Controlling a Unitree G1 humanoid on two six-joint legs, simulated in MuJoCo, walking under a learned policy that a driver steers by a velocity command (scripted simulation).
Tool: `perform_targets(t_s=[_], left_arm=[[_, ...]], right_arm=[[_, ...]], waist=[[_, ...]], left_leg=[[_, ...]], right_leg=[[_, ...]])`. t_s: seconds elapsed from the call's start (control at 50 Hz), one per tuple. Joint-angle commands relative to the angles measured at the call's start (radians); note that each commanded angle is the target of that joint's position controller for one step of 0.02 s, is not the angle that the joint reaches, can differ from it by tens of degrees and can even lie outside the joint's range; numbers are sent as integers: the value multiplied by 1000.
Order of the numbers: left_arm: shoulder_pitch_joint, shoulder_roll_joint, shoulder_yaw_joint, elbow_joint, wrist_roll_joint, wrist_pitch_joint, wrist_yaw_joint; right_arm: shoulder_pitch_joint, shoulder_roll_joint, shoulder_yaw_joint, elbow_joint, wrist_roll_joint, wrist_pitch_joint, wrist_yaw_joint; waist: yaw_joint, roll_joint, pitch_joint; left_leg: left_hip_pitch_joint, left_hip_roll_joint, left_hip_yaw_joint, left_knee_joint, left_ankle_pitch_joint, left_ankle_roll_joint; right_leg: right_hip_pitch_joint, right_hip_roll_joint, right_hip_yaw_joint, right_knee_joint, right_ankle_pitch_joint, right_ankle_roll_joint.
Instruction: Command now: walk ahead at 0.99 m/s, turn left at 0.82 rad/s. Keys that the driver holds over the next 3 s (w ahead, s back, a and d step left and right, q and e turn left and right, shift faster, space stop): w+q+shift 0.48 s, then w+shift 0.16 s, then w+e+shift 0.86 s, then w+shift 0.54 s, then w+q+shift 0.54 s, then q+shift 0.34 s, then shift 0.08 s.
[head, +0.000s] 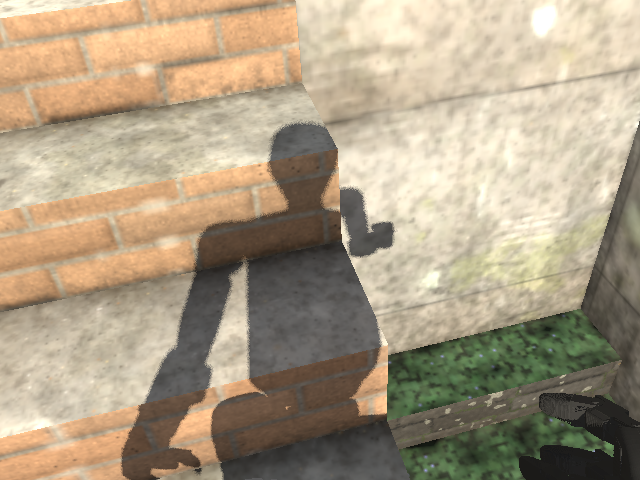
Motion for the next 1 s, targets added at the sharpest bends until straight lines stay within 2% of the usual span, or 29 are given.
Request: perform_targets(t_s=[0.02,0.06,0.08,0.12,0.16,0.2,0.24,0.32,0.4,0.42,0.46,0.48,0.5,0.52,0.54,0.56,0.62,0.66,0.7,0.72,0.74,0.76,0.78,0.82,0.84,0.86,0.88,0.94,1.0], left_arm=[[-218,257,50,-176,-42,-14,-5],[-314,164,34,-254,-70,-1,-51],[-194,-69,-23,-396,-32,18,-93],[-281,-1,-23,-411,79,-5,-105],[-271,-6,-27,-447,101,-10,-57],[-410,10,-29,-485,96,-7,-30],[-500,5,-46,-501,90,-40,-39],[-473,-24,-61,-467,49,-74,-54],[-365,-42,-45,-469,19,-30,-31],[-253,-13,-25,-451,27,-43,-26],[58,92,26,-333,-88,-59,8],[97,116,51,-236,-96,-40,32],[-61,44,34,-172,-20,-26,33],[-59,-4,11,-159,59,-38,32],[62,26,32,-114,120,-40,44],[116,-25,30,-83,132,-52,47],[154,-7,41,25,87,-111,12],[143,-29,19,75,19,-115,3],[-48,107,32,-6,-79,-129,21],[-66,230,45,-56,-96,-177,3],[-125,340,83,-98,-88,-172,1],[-147,292,89,-156,-115,-147,-28],[-211,206,85,-175,-86,-131,-64],[-259,-8,39,-327,-47,-88,-34],[-282,-105,5,-351,-18,-71,-20],[-292,-33,21,-347,10,-52,-4],[-203,6,36,-294,-8,-16,-6],[-301,-75,5,-321,-66,32,-36],[-513,-214,-52,-392,-45,34,-63]], right_arm=[[234,-152,-86,-5,-30,-28,26],[157,-142,-84,20,-13,-57,55],[-123,-173,-61,60,24,-89,52],[41,-163,-69,97,20,-131,45],[71,-206,-71,157,-41,-158,8],[18,-160,-64,175,-63,-181,25],[243,-177,-77,268,-68,-209,18],[395,-164,-87,322,-48,-212,10],[219,-176,-106,272,-46,-217,11],[87,-197,-111,224,-34,-219,26],[3,-233,-126,183,-91,-226,29],[36,-161,-116,164,-88,-231,55],[38,-87,-94,113,-47,-236,56],[79,-54,-59,46,-3,-240,36],[41,-61,-28,4,3,-224,28],[-17,-31,1,-2,-9,-208,18],[-347,39,44,-65,-72,-182,24],[-446,68,74,-144,-91,-165,39],[-138,-4,70,-87,-65,-145,59],[180,-86,33,-7,-63,-133,63],[429,-209,-31,57,-58,-117,63],[479,-393,-97,93,-83,-114,74],[559,-358,-91,103,-54,-123,60],[314,-303,-78,188,-49,-180,76],[319,-235,-56,265,-64,-203,55],[361,-165,-30,283,-61,-205,41],[341,-87,-12,299,-61,-220,37],[506,2,2,432,-101,-255,23],[627,101,33,481,-133,-250,19]], waist=[[-231,-254,-238],[-214,-252,-74],[157,181,72],[64,2,-9],[114,88,-11],[79,48,5],[-15,-90,40],[-34,-89,64],[69,38,-63],[182,-55,-106],[377,-160,-220],[328,-321,-198],[155,-239,-35],[52,-123,-135],[72,-34,-282],[109,48,-251],[156,43,164],[106,2,324],[-67,-38,78],[-180,-132,-207],[-291,-168,-335],[-282,214,-461],[-271,220,-574],[-56,14,-302],[25,-25,-15],[-3,-5,-7],[35,-23,-53],[24,-19,-118],[-39,18,-15]], left_leg=[[774,-25,-5,-488,-62,42],[661,-63,-198,-916,-244,133],[629,-68,-529,-1054,103,162],[655,-44,-796,-1402,-178,74],[496,29,-1209,-1725,-540,66],[476,19,-1204,-1705,-573,146],[750,1,-1054,-1586,-283,218],[1038,44,-809,-1617,214,161],[780,42,-684,-1688,686,172],[724,-23,-538,-1524,1067,117],[824,-91,-483,-994,1313,-19],[789,-220,-362,-485,484,-97],[356,-194,-325,6,-28,-106],[-71,-124,-308,155,-156,-84],[-306,-52,-318,289,-257,-66],[-389,-34,-332,342,-343,-29],[-430,-4,-219,266,-408,23],[-261,46,-112,-54,-408,50],[711,9,59,-562,-230,44],[1198,-127,44,-432,-151,15],[1296,-106,-157,-647,-345,66],[1351,189,-610,-1059,265,190],[1364,349,-1001,-1479,450,192],[1138,414,-987,-1602,241,111],[1140,370,-810,-1557,618,55],[1329,275,-695,-1490,945,24],[1438,249,-549,-1427,1063,32],[1556,271,-410,-1512,1168,3],[1342,251,-339,-1633,724,-52]], right_leg=[[-185,-81,66,187,1540,-123],[-226,-8,172,778,1162,-129],[-677,275,213,876,236,-92],[-858,264,464,1166,135,-98],[-882,240,526,1356,191,-108],[-1001,247,564,1554,197,-96],[-1167,269,551,1514,115,-107],[-1262,257,454,1095,-268,-156],[-698,252,437,835,-302,-195],[-476,238,499,650,-387,-245],[-136,198,391,-108,203,-216],[-59,137,327,-422,636,-236],[43,19,405,-248,833,-247],[395,-130,498,196,1556,-267],[668,-215,520,197,1341,-320],[633,-210,493,141,1039,-330],[93,-115,348,-172,838,-253],[-247,-51,236,-363,1073,-152],[-691,-26,171,-375,1895,-235],[-740,-129,276,-61,2554,-281],[-715,-128,342,360,2531,-276],[-741,159,317,976,1462,-188],[-820,457,510,1685,141,-145],[-1177,364,597,2097,154,-168],[-1366,327,545,2088,90,-185],[-1351,319,509,1838,30,-159],[-1342,316,517,1724,-9,-150],[-1188,322,498,1458,-125,-175],[-1138,302,416,1275,-138,-205]])
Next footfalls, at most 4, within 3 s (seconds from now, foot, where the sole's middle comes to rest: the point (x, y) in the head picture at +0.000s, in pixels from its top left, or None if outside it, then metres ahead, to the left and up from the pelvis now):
0.04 left None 0.13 0.06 -0.60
0.50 right None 0.17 -0.08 -0.60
0.74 left None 0.37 0.27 -0.41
1.24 right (184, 345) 0.61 0.19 -0.22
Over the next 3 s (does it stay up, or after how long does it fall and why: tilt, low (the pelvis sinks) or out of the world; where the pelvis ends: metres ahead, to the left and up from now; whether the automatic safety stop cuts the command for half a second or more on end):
stays up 1.51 0.25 1.10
